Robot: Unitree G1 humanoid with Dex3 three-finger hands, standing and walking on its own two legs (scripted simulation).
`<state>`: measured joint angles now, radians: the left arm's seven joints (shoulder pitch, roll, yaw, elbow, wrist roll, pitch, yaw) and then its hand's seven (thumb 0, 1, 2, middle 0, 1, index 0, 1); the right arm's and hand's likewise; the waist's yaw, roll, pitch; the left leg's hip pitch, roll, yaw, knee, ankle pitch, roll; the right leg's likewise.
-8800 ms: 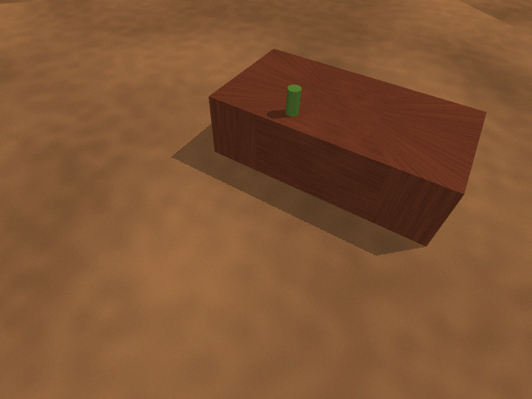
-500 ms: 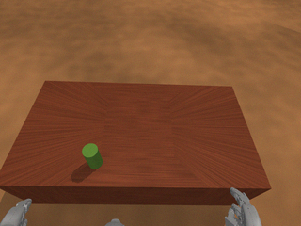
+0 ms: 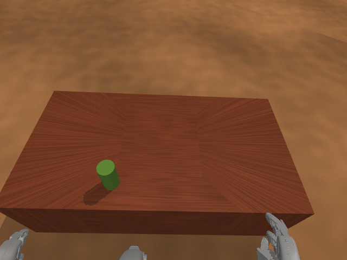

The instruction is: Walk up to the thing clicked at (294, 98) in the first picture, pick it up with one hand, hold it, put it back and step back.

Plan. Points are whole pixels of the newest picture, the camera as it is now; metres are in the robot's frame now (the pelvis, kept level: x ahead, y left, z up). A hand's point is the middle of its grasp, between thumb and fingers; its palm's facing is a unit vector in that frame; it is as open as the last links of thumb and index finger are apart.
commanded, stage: go down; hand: left
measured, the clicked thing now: (108, 175) +0.46 +0.24 -0.28
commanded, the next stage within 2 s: none
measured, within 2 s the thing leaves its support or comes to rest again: neither
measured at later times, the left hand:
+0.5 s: hand (24, 234) +0.20 +0.33 -0.05, palm faces +0.19 -0.93 -0.31, open 17.4 cm
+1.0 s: hand (8, 199) +0.26 +0.38 -0.03, palm faces +0.19 -0.96 -0.19, open 17.4 cm
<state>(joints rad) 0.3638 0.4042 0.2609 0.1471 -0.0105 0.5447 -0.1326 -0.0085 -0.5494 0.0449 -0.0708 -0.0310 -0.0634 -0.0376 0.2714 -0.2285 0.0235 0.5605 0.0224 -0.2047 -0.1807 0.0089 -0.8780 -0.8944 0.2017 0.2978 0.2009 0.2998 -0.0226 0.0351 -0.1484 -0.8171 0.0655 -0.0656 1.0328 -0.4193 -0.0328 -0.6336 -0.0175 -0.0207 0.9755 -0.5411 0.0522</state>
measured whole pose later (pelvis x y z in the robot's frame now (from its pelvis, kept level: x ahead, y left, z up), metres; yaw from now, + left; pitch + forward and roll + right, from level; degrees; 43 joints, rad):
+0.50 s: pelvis -0.01 +0.00 +0.00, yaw +0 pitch +11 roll -4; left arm 0.18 0.50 0.37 0.28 -0.05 0.45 -0.19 -0.01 -0.52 0.08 -0.07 -0.03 -0.05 -0.05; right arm 0.26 -0.24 0.04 0.63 0.02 -0.27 -0.22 0.01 -0.90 -0.90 0.20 0.30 0.20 0.30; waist -0.03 0.01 -0.13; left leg -0.83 0.06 -0.08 1.04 -0.41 -0.03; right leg -0.64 -0.02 -0.03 0.97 -0.53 0.05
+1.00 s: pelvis +0.00 +0.01 +0.00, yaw -1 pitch +14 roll -4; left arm -0.11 0.65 0.57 0.76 -0.06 0.08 -0.46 -0.01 -0.50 0.07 -0.06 -0.02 -0.03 -0.04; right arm 0.31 -0.26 0.03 0.69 -0.02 -0.25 -0.19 0.01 -0.92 -0.91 0.20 0.30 0.20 0.30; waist -0.03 -0.01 -0.10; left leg -0.88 0.08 -0.05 1.03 -0.41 -0.02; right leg -0.70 -0.01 0.00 0.97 -0.52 0.06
